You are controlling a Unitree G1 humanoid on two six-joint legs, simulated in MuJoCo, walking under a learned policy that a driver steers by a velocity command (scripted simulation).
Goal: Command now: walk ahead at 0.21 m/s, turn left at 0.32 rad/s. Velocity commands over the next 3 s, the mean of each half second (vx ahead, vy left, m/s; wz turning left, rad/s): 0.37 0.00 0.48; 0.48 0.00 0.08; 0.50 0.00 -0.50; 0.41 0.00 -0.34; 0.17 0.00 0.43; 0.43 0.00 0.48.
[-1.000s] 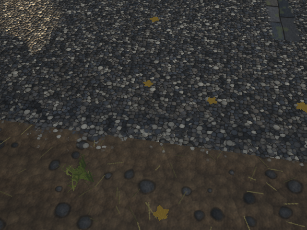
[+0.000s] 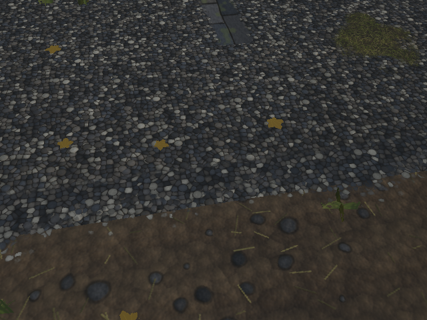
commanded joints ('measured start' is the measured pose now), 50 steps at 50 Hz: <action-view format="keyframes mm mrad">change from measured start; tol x64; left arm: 1 13 154 63 -77 -25 -32 7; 50 75 172 71 -29 -23 -80 -26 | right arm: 1 -42 -119 -28 -85 7 -40 2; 50 37 -138 -2 -113 -34 -122 13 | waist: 1 61 121 86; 50 -7 -17 -3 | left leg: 1 -228 65 -179 -174 -359 147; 15 151 -90 226 59 143 91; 18 580 337 -843 -352 -209 411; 41 401 144 -104 -41 1113 160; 44 -362 -125 -60 789 -200 10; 50 -371 63 -45 535 13 0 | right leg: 1 40 -88 91 -83 -298 -45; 13 87 -286 16 -337 221 -92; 19 -677 -68 94 805 -163 72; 39 -330 -47 -44 -119 348 -10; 44 768 -438 778 -208 224 -393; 50 145 -234 395 -389 368 -261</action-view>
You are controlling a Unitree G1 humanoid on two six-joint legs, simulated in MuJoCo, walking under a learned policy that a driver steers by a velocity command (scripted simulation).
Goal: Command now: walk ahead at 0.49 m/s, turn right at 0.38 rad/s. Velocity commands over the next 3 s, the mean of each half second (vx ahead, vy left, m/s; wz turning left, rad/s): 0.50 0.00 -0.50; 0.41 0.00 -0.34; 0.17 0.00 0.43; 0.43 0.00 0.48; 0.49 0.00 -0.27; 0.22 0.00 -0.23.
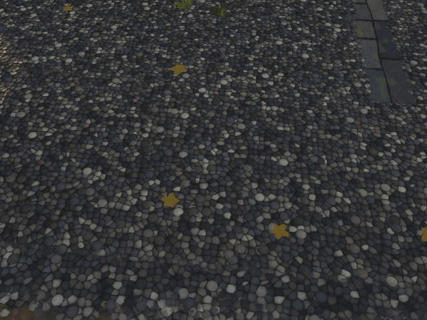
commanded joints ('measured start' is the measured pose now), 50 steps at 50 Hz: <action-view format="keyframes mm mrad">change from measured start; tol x32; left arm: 1 -10 115 29 -70 -4 -9 14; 50 -120 82 21 -82 36 -7 7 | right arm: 1 6 -109 -32 -89 -14 -21 -2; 50 96 -103 -56 104 25 79 -27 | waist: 1 -31 -62 -45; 16 -68 222 -378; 36 -81 44 34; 43 122 -125 -497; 50 -59 -89 -131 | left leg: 1 -184 79 -25 -115 24 -39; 14 251 3 -18 -756 286 17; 17 809 431 -740 -853 -158 268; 22 364 249 -227 -968 164 178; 34 435 250 145 -1032 424 142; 40 406 218 241 -543 981 76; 42 -158 -21 145 138 -304 -36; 50 19 88 -7 -78 1 -76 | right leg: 1 126 -281 359 -211 193 -226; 13 118 -241 401 -11 56 -72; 18 -509 -120 161 887 -354 81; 37 -315 -172 -54 225 21 22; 40 151 -65 -87 82 100 -58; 42 716 -576 648 41 550 -330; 50 56 -384 35 -149 627 -177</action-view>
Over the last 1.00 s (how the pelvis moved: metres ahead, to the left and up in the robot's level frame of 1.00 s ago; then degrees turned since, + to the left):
0.47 0.19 0.01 17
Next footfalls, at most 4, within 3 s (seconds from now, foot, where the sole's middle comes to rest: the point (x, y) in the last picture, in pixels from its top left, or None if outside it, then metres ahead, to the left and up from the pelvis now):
0.30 left None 0.36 0.14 -0.77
0.80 right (293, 301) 0.53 -0.21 -0.77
1.34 left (230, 259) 0.67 -0.02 -0.77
1.78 right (300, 210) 0.86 -0.28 -0.77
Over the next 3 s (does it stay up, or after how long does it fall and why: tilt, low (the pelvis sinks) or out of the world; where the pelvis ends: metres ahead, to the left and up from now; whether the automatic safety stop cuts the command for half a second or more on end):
stays up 1.24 -0.19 0.00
